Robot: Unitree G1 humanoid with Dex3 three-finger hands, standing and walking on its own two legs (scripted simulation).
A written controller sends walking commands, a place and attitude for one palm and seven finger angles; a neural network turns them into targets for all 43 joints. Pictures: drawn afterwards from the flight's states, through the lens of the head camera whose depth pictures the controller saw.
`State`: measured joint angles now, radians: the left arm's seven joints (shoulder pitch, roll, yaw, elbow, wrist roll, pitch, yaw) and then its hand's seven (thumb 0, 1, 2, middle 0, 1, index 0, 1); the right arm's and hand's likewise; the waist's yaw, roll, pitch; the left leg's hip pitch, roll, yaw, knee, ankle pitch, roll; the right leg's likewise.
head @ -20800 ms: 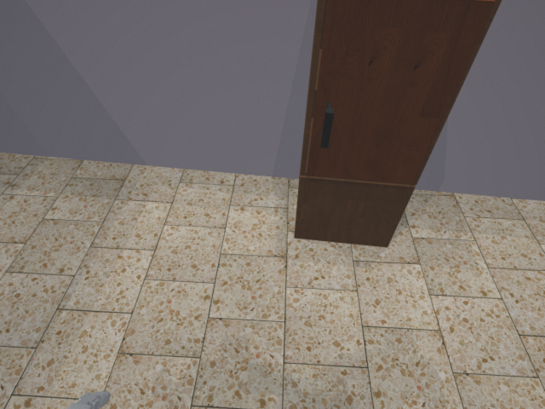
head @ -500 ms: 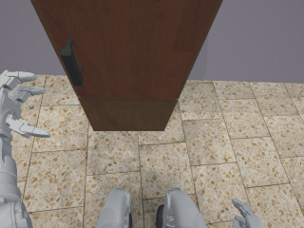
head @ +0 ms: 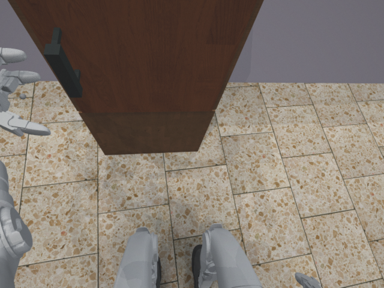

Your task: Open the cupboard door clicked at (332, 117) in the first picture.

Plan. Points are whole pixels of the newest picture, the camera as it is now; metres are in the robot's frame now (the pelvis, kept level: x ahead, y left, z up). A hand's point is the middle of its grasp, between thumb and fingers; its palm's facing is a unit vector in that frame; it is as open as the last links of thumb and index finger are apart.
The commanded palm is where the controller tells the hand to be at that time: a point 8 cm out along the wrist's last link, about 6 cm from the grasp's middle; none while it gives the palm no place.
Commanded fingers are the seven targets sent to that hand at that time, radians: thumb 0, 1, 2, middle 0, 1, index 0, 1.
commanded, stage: move the hooked fingers beside the handle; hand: left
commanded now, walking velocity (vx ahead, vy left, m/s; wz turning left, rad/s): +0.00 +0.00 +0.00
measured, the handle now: (67, 64) +0.54 +0.25 +0.03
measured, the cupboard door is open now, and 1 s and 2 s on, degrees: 0 0 0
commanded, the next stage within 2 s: slide the fingers in behind the handle in 1.04 s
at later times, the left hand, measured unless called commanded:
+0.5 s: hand (25, 87) +0.49 +0.31 +0.03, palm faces +0.09 -1.00 -0.01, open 14.0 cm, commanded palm +0.48 +0.33 +0.03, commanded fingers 0.00 -0.50 0.30 -0.30 -1.20 -0.30 -1.20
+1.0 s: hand (25, 82) +0.50 +0.32 +0.02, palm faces +0.09 -0.99 -0.04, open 14.0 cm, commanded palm +0.49 +0.33 +0.03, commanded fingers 0.00 -0.50 0.30 -0.30 -1.20 -0.30 -1.20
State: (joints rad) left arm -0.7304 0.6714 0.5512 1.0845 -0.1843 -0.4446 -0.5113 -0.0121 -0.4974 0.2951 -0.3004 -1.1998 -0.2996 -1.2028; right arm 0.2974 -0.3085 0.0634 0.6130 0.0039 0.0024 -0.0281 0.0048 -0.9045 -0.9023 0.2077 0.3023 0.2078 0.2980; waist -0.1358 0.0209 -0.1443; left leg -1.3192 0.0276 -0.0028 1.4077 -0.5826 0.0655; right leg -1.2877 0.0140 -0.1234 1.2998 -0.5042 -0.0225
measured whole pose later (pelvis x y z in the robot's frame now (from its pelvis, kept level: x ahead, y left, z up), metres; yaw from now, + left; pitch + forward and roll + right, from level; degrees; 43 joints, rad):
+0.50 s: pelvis -0.01 +0.00 -0.02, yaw -2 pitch +31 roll -7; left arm -0.84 0.76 0.62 1.12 -0.13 -0.40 -0.51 -0.01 -0.50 0.30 -0.30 -1.20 -0.30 -1.20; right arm 0.30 -0.31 0.09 0.59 -0.01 0.06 -0.01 0.00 -0.91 -0.90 0.21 0.30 0.21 0.30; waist -0.18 0.02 -0.13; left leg -1.43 0.04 -0.02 1.47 -0.59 0.07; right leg -1.38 0.03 -0.14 1.34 -0.50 -0.02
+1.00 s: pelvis +0.00 +0.01 -0.02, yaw -2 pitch +31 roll -8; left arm -0.87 0.79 0.59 1.14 -0.11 -0.42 -0.47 -0.01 -0.50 0.30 -0.30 -1.20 -0.30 -1.20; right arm 0.30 -0.31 0.09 0.58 -0.01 0.07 -0.01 0.00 -0.90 -0.90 0.21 0.30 0.21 0.30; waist -0.19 0.02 -0.12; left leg -1.43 0.04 -0.03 1.48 -0.60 0.07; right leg -1.38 0.02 -0.14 1.34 -0.51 -0.02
